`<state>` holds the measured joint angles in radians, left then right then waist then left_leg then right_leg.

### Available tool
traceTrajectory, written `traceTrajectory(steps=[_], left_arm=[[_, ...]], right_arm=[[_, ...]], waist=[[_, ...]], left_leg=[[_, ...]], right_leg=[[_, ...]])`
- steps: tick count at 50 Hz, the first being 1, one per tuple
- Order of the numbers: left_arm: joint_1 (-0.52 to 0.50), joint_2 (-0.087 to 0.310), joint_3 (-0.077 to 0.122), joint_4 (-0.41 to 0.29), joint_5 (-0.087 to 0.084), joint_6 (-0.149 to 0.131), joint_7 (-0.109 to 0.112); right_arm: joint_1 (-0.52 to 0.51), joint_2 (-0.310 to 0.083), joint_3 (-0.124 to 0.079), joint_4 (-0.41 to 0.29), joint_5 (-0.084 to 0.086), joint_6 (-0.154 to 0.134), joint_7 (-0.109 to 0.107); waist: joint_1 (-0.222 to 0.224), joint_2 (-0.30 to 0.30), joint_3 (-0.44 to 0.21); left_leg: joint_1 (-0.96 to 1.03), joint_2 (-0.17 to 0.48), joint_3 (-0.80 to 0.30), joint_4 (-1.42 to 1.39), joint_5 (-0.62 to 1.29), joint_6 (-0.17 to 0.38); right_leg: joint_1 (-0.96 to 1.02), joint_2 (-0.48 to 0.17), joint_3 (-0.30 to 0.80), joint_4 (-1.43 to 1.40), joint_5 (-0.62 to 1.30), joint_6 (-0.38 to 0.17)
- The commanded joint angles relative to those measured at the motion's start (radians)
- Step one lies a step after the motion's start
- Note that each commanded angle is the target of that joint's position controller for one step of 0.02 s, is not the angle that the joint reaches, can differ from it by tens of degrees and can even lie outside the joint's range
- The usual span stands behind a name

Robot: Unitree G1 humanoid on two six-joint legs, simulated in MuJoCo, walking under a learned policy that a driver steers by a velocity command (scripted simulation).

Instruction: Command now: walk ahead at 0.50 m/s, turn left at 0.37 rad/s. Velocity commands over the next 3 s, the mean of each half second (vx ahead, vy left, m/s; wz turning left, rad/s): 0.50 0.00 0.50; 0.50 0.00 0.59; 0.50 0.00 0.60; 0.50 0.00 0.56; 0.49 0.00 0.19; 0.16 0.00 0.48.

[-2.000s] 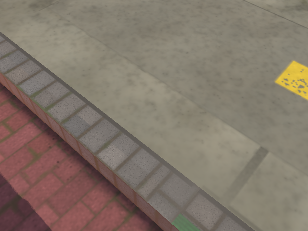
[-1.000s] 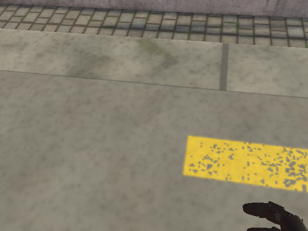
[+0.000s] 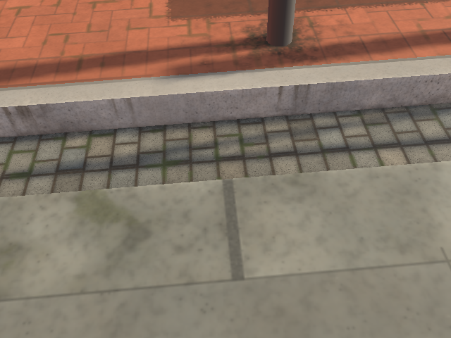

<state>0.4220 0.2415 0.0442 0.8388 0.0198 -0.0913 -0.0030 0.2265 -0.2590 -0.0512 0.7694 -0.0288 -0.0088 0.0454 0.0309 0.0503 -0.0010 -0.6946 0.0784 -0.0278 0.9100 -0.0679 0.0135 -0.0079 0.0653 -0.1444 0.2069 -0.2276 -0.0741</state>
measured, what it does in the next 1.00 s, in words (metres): walks ahead, turning left: left foot, then right foot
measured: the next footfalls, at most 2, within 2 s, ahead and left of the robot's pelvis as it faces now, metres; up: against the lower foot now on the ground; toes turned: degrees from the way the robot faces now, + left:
left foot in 0.20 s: +0.27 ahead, +0.11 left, +0.00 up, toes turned +11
right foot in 0.72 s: +0.61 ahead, +0.03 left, +0.00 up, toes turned +27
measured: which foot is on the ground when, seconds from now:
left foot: up 0.00-0.18, down 0.20-0.72, up 0.74-1.00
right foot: down 0.00-0.22, up 0.24-0.70, down 0.72-1.00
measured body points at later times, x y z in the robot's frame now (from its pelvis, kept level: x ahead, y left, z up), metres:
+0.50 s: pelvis +0.27 +0.07 +0.00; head +0.30 +0.09 +0.45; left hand +0.37 +0.35 -0.11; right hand +0.38 -0.20 -0.12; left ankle +0.23 +0.11 -0.75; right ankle +0.43 -0.08 -0.67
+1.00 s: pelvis +0.54 +0.11 +0.00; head +0.57 +0.11 +0.45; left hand +0.42 +0.37 -0.11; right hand +0.82 -0.03 -0.11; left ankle +0.51 +0.25 -0.66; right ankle +0.57 +0.01 -0.75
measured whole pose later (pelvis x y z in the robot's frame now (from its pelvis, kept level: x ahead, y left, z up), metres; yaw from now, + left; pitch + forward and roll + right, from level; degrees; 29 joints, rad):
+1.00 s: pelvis +0.54 +0.11 +0.00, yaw +35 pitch +1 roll -1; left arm 0.37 0.26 0.04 0.79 0.02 -0.09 0.00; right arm 0.20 -0.31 -0.07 0.70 -0.04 0.01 0.06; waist 0.03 0.06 0.01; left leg -0.64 0.03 -0.04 1.07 -0.21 0.03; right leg -0.12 0.00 -0.14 0.31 -0.22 -0.03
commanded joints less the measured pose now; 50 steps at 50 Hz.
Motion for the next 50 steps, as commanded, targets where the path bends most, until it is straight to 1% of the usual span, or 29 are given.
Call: traceTrajectory(steps=[1,5,7,8,9,10,11,12,13,14,15,16,17,20,25,29,31,33,34,35,36,37,38,39,40,41,43,46,50], left_arm=[[-0.024,0.114,0.022,-0.050,-0.002,-0.021,0.008],[0.027,0.136,0.026,-0.009,0.002,-0.008,0.022],[0.013,0.161,0.029,-0.003,0.006,0.000,0.029],[0.005,0.180,0.033,-0.001,0.009,0.006,0.032],[-0.002,0.196,0.037,-0.001,0.012,0.015,0.035],[-0.015,0.202,0.037,-0.009,0.007,0.021,0.036],[-0.001,0.145,0.019,-0.054,-0.007,0.016,0.030],[-0.011,0.098,0.013,-0.118,-0.011,0.007,0.013],[-0.113,0.136,0.017,-0.136,0.008,0.001,0.008],[-0.151,0.118,0.007,-0.150,-0.004,-0.013,0.004],[-0.144,0.112,0.005,-0.142,-0.003,-0.017,0.004],[-0.146,0.111,0.005,-0.146,0.014,-0.004,0.004],[-0.114,0.106,0.003,-0.137,0.026,0.018,0.001],[-0.123,0.088,0.000,-0.148,0.033,0.056,-0.007],[-0.329,0.080,-0.008,-0.210,0.025,0.057,-0.013],[-0.449,0.084,-0.015,-0.246,0.014,0.043,-0.019],[-0.468,0.096,-0.014,-0.262,0.009,0.033,-0.019],[-0.397,0.120,-0.006,-0.249,0.006,0.025,-0.015],[-0.316,0.138,0.003,-0.226,0.005,0.020,-0.007],[-0.193,0.163,0.015,-0.192,0.011,0.009,0.004],[-0.043,0.232,0.033,-0.181,0.032,-0.001,0.021],[-0.009,0.326,0.053,-0.189,0.049,0.010,0.029],[-0.052,0.277,0.051,-0.186,0.029,0.023,0.025],[-0.112,0.183,0.030,-0.199,0.021,0.027,0.022],[-0.147,0.131,0.017,-0.191,0.018,0.026,0.017],[-0.157,0.116,0.012,-0.182,0.018,0.022,0.017],[-0.137,0.115,0.012,-0.155,0.008,0.007,0.014],[-0.107,0.129,0.020,-0.130,-0.002,-0.013,0.004],[-0.074,0.138,0.027,-0.099,0.000,-0.011,0.003]], right_arm=[[-0.104,-0.019,0.005,-0.085,-0.003,-0.012,0.011],[-0.188,-0.020,0.009,-0.130,-0.007,-0.016,0.022],[-0.149,-0.035,0.001,-0.130,-0.010,-0.013,0.018],[-0.099,-0.048,-0.006,-0.121,-0.012,-0.012,0.013],[-0.003,-0.068,-0.018,-0.099,-0.015,-0.017,0.007],[0.147,-0.101,-0.036,-0.054,-0.027,-0.026,-0.003],[0.263,-0.211,-0.071,-0.035,-0.034,-0.026,-0.019],[0.211,-0.292,-0.091,-0.054,-0.002,-0.020,-0.021],[0.209,-0.265,-0.090,-0.053,0.025,-0.012,-0.025],[0.170,-0.215,-0.076,-0.041,0.025,-0.011,-0.035],[0.135,-0.163,-0.061,-0.035,0.022,-0.012,-0.038],[0.101,-0.135,-0.051,-0.035,0.026,-0.017,-0.041],[0.073,-0.118,-0.044,-0.044,0.027,-0.022,-0.040],[0.097,-0.146,-0.049,-0.036,0.028,-0.045,-0.033],[0.179,-0.160,-0.055,-0.021,0.030,-0.044,-0.034],[0.242,-0.174,-0.060,-0.015,0.020,-0.040,-0.040],[0.244,-0.184,-0.063,-0.022,0.014,-0.039,-0.046],[0.193,-0.199,-0.066,-0.039,0.010,-0.039,-0.052],[0.162,-0.208,-0.067,-0.047,0.009,-0.042,-0.050],[0.145,-0.201,-0.064,-0.048,0.016,-0.047,-0.044],[0.150,-0.142,-0.046,-0.069,0.028,-0.056,-0.035],[0.244,-0.059,-0.028,-0.104,0.053,-0.055,-0.037],[0.261,-0.134,-0.033,-0.085,0.018,-0.042,-0.045],[0.201,-0.149,-0.037,-0.072,0.006,-0.033,-0.041],[0.146,-0.135,-0.033,-0.076,0.003,-0.030,-0.031],[0.126,-0.121,-0.032,-0.080,-0.001,-0.022,-0.021],[0.129,-0.110,-0.030,-0.077,-0.011,0.000,-0.005],[0.064,-0.094,-0.025,-0.107,-0.010,0.013,0.010],[-0.061,-0.075,-0.015,-0.150,-0.009,0.015,0.020]], waist=[[0.002,-0.109,0.089],[0.026,-0.106,0.101],[-0.002,-0.132,0.061],[-0.026,-0.146,0.022],[-0.069,-0.145,-0.037],[-0.142,-0.107,-0.124],[-0.178,0.019,-0.240],[-0.113,0.217,-0.311],[-0.150,0.040,-0.265],[-0.121,-0.008,-0.134],[-0.073,-0.074,-0.049],[-0.038,-0.077,-0.011],[-0.010,-0.060,-0.016],[0.002,-0.033,-0.018],[-0.069,0.010,0.030],[-0.122,0.017,0.027],[-0.123,0.024,0.026],[-0.076,0.036,0.018],[-0.035,0.036,-0.007],[0.031,-0.009,-0.065],[0.090,-0.117,-0.198],[0.044,-0.337,-0.304],[0.009,-0.278,-0.262],[0.003,-0.143,-0.132],[-0.002,-0.084,-0.054],[-0.014,-0.121,-0.021],[-0.031,-0.171,-0.004],[-0.037,-0.156,0.001],[-0.019,-0.142,0.038]], left_leg=[[0.005,0.002,0.046,-0.122,0.094,0.014],[0.022,-0.025,0.120,-0.256,0.019,0.069],[0.118,-0.087,0.169,-0.282,-0.084,0.109],[0.183,-0.125,0.189,-0.286,-0.144,0.132],[0.292,-0.162,0.189,-0.316,-0.183,0.158],[0.511,-0.173,0.152,-0.393,-0.150,0.192],[0.804,0.044,-0.153,-0.421,-0.258,0.276],[0.998,0.280,-0.723,-0.568,-0.104,0.430],[0.981,0.251,-0.650,-0.593,-0.058,0.413],[0.849,0.232,-0.511,-0.601,0.008,0.380],[0.711,0.180,-0.416,-0.620,0.099,0.327],[0.619,0.128,-0.348,-0.633,0.164,0.296],[0.560,0.093,-0.294,-0.652,0.196,0.281],[0.496,0.044,-0.239,-0.682,0.243,0.282],[0.525,0.002,-0.243,-0.693,0.152,0.233],[0.619,0.017,-0.288,-0.629,0.216,0.220],[0.643,0.035,-0.325,-0.590,0.254,0.208],[0.609,0.044,-0.357,-0.544,0.270,0.172],[0.576,0.030,-0.361,-0.480,0.329,0.153],[0.533,-0.025,-0.324,-0.327,0.353,0.127],[0.435,-0.092,-0.243,-0.062,0.187,0.097],[0.144,-0.247,-0.109,0.211,-0.438,0.063],[0.033,-0.173,-0.096,0.332,-0.471,0.072],[0.022,-0.122,-0.091,0.359,-0.376,0.070],[0.040,-0.091,-0.078,0.321,-0.308,0.061],[0.061,-0.065,-0.068,0.284,-0.282,0.052],[0.097,-0.049,-0.048,0.266,-0.258,0.036],[0.043,-0.036,-0.042,0.245,-0.194,0.023],[-0.032,-0.018,-0.018,0.116,-0.071,0.006]], right_leg=[[-0.055,-0.273,0.053,-0.097,0.363,-0.084],[0.088,-0.304,-0.002,-0.012,0.553,-0.059],[0.129,-0.310,-0.037,0.112,0.863,-0.042],[0.145,-0.313,-0.052,0.213,1.008,-0.036],[0.134,-0.311,-0.063,0.373,1.049,-0.032],[0.029,-0.287,-0.082,0.600,0.911,-0.013],[-0.259,-0.226,-0.093,0.934,0.526,0.021],[-0.626,0.009,0.028,1.262,-0.296,0.072],[-0.736,-0.059,0.201,1.285,-0.220,0.061],[-0.752,-0.107,0.198,1.222,-0.139,0.059],[-0.702,-0.142,0.190,1.112,-0.105,0.059],[-0.652,-0.160,0.193,1.046,-0.105,0.071],[-0.593,-0.166,0.191,1.005,-0.101,0.083],[-0.578,-0.161,0.161,0.905,-0.065,0.111],[-0.648,-0.151,0.151,0.635,0.146,0.133],[-0.646,-0.110,0.153,0.482,0.197,0.126],[-0.604,-0.091,0.163,0.424,0.172,0.113],[-0.461,-0.070,0.175,0.352,0.112,0.089],[-0.337,-0.046,0.165,0.324,0.070,0.074],[-0.162,-0.048,0.167,0.261,0.079,0.050],[0.060,-0.231,0.349,0.218,-0.093,0.000],[0.282,-0.495,0.795,0.113,-0.219,-0.100],[0.214,-0.512,0.944,0.078,-0.315,-0.140],[0.091,-0.471,0.794,0.070,-0.316,-0.123],[-0.011,-0.414,0.636,0.053,-0.201,-0.102],[-0.066,-0.367,0.516,0.033,-0.089,-0.077],[-0.122,-0.323,0.375,0.010,0.090,-0.065],[-0.109,-0.333,0.273,-0.024,0.224,-0.085],[-0.079,-0.324,0.146,-0.051,0.275,-0.084]])
Over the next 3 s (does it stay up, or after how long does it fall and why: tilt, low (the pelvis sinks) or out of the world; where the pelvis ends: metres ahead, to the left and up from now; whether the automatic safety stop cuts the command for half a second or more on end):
stays up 1.01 0.93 -0.04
